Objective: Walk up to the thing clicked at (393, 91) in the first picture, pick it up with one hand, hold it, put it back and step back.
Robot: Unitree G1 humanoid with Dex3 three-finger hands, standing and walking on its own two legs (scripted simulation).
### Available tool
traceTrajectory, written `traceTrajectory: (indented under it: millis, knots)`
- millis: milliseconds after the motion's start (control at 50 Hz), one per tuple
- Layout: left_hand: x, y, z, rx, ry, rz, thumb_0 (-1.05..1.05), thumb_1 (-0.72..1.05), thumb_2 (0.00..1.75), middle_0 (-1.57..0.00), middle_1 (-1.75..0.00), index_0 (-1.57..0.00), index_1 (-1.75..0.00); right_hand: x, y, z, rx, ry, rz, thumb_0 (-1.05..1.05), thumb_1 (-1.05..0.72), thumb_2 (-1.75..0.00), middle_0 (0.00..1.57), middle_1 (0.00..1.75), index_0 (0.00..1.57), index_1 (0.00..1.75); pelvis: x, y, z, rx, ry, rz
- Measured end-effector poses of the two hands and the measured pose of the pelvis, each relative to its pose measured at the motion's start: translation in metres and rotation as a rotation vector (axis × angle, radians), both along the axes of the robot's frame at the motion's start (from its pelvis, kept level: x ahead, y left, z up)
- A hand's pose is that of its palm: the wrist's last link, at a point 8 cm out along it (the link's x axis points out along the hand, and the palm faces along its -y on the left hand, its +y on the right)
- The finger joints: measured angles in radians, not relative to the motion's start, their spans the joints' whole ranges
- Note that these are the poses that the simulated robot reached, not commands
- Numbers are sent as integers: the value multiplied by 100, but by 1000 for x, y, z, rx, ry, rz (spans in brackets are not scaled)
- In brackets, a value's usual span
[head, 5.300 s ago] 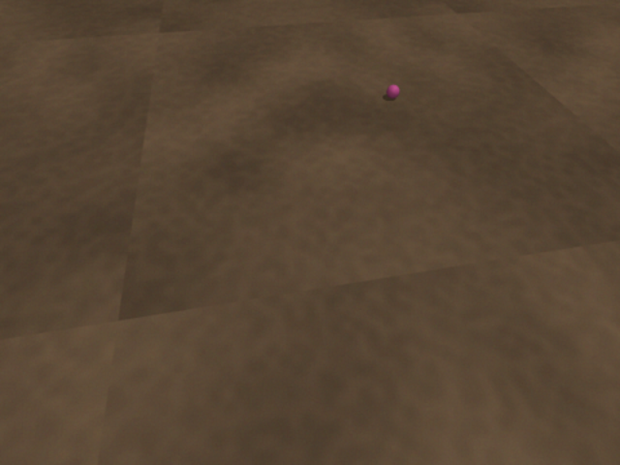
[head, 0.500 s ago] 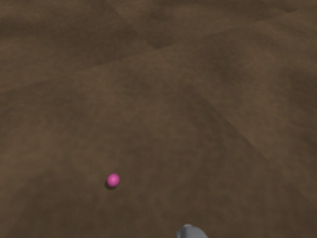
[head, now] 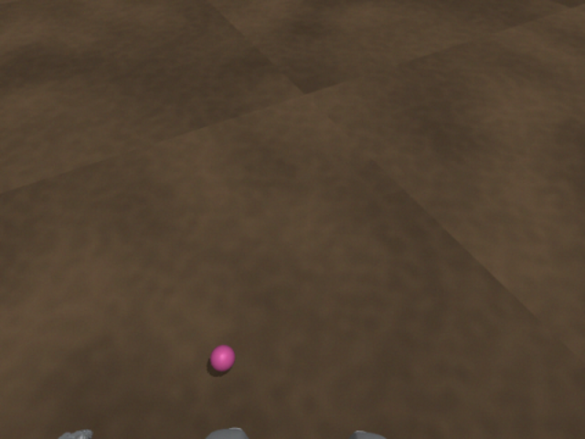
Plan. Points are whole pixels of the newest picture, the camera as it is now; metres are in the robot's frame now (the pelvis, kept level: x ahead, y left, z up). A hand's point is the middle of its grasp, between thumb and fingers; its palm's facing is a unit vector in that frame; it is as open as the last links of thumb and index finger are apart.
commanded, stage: walk up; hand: left
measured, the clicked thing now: (222, 357) +0.44 +0.25 -0.71
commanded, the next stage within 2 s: stand in 1.24 s
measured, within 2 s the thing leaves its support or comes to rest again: neither
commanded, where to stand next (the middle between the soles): +0.07 +0.01 m, yaw +0 degrees
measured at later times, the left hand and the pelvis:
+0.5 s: hand out of the picture +0.10 +0.27 -0.13, palm faces +0.00 -0.93 -0.36, open 7.4 cm; pelvis +0.03 +0.01 +0.03, yaw +1 degrees
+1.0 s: hand out of the picture +0.11 +0.26 -0.12, palm faces -0.01 -0.94 -0.33, open 7.4 cm; pelvis +0.03 +0.01 +0.03, yaw +1 degrees
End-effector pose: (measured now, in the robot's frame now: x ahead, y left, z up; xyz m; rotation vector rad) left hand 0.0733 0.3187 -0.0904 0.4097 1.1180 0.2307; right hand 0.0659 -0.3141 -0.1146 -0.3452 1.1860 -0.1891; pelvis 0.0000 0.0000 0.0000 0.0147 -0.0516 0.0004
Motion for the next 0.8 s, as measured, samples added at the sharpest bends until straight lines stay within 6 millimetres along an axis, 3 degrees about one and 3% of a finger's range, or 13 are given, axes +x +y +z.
traceTrajectory:
  millis: [180, 360, 460, 580, 800]
  knots:
    - [10, -8, -18, -94, 65, 28, 0, 90, 89, -20, -30, -21, -30, 29, 21, 18, 0, 0, 11, 1, -91, -90, 20, 30, 21, 30, 16, 9, 11, -23, 11, 6]
    - [14, -8, -9, -99, 97, 62, 0, 90, 89, -20, -30, -21, -30, 67, 30, 25, 21, -30, 29, 1, -91, -90, 20, 30, 21, 30, 25, 10, 22, -24, 10, 11]
    - [19, -5, 0, -84, 97, 72, 0, 90, 89, -20, -30, -21, -30, 78, 32, 27, 32, -39, 27, 1, -91, -90, 20, 30, 21, 30, 27, 11, 27, -22, 8, 14]
    - [26, -3, 6, -77, 93, 73, 0, 90, 90, -20, -30, -21, -30, 78, 32, 28, 40, -26, 18, 1, -91, -90, 20, 30, 21, 30, 28, 12, 31, -19, 9, 14]
    - [31, -5, 6, -87, 100, 63, 0, 90, 90, -20, -30, -21, -30, 51, 30, 26, 35, 35, -21, 1, -91, -90, 20, 30, 21, 30, 31, 13, 33, -17, 10, 11]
